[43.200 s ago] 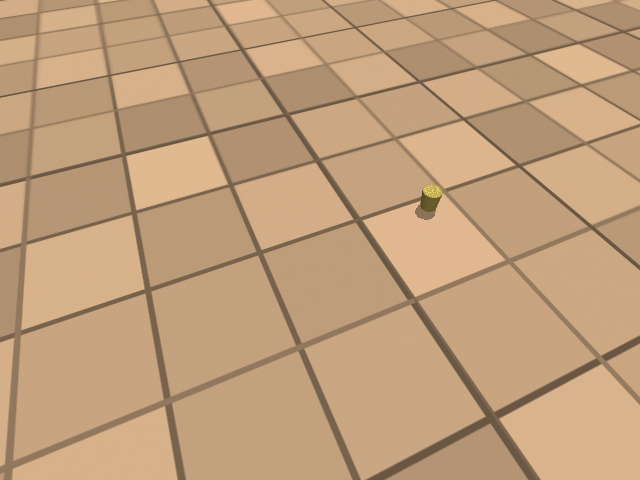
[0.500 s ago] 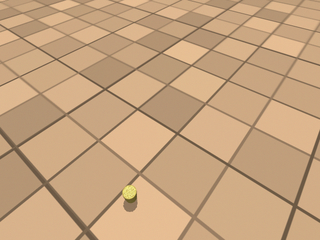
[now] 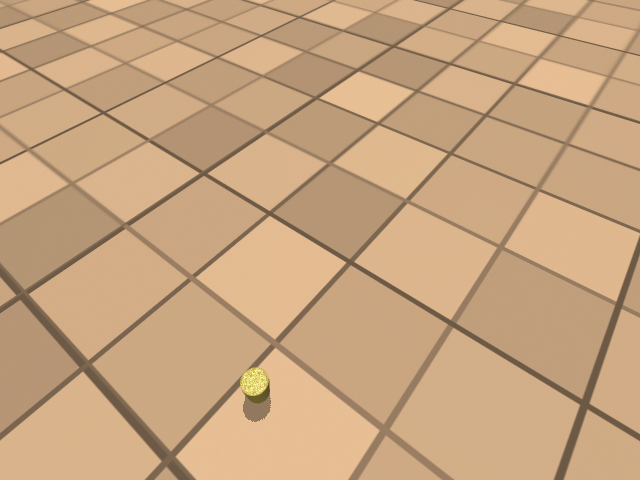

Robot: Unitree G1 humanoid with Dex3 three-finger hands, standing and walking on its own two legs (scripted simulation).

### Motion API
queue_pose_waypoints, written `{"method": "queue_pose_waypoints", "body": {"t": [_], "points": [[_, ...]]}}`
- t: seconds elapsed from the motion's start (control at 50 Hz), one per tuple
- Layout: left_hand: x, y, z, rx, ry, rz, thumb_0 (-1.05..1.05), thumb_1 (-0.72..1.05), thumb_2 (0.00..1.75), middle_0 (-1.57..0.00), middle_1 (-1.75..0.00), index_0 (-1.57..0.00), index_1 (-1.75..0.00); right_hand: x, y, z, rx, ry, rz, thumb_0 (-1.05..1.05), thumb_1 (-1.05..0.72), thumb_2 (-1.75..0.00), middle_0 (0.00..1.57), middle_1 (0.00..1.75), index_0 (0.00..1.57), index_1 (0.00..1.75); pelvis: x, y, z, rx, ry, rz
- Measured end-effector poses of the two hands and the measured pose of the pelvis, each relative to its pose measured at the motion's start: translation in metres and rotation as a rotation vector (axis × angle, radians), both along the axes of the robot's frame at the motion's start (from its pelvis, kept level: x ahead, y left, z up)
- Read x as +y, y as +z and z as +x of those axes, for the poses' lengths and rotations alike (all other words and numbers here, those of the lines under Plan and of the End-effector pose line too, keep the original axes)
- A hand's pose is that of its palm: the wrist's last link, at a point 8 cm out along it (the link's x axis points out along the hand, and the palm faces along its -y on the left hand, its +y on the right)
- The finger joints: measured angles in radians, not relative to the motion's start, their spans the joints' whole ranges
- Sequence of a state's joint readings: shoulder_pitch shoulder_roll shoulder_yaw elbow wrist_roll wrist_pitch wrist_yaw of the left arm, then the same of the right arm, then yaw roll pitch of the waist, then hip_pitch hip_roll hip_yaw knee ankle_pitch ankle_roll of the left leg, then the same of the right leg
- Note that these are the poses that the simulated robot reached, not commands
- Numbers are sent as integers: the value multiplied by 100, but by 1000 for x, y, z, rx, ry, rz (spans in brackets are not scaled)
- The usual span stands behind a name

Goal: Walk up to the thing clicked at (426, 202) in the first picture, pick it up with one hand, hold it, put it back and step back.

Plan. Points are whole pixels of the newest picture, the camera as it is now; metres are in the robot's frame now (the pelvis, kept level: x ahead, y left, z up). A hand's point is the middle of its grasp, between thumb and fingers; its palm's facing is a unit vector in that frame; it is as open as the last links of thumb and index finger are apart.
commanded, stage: stand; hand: left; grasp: from above
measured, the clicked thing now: (256, 387) +0.48 +0.23 -0.73
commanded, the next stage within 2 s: step back in 1.04 s
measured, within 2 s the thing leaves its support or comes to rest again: neither
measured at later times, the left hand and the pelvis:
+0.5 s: hand out of the picture +0.07 +0.25 -0.16, palm faces +0.02 -0.94 -0.34, open 7.4 cm; pelvis +0.00 +0.00 +0.00, yaw +0 degrees
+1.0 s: hand out of the picture +0.07 +0.24 -0.16, palm faces +0.00 -0.94 -0.33, open 7.4 cm; pelvis +0.01 +0.00 +0.00, yaw +0 degrees
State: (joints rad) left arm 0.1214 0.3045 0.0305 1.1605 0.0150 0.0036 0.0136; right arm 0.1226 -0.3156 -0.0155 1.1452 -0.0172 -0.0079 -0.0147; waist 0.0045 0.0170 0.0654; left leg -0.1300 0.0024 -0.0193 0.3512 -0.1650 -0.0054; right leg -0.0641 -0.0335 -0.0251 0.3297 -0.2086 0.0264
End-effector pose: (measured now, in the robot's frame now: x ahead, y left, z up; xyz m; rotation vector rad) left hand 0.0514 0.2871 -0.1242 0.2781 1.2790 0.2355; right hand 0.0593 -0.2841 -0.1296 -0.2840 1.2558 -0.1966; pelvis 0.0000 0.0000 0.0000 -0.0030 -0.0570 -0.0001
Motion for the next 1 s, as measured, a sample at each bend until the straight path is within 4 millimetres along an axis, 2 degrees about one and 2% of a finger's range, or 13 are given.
{"method": "queue_pose_waypoints", "body": {"t": [0.32,1.0], "points": [[1,3,14,-26,-10,2,1,91,90,-20,-30,-20,-30,-5,4,15,-33,7,-10,0,-90,-90,20,30,20,30,-1,1,4,2,-4,1],[2,4,15,-25,-27,2,1,91,90,-20,-30,-20,-30,-11,6,8,-16,3,-15,0,-90,-90,20,30,20,30,-3,1,5,7,-4,2]]}}
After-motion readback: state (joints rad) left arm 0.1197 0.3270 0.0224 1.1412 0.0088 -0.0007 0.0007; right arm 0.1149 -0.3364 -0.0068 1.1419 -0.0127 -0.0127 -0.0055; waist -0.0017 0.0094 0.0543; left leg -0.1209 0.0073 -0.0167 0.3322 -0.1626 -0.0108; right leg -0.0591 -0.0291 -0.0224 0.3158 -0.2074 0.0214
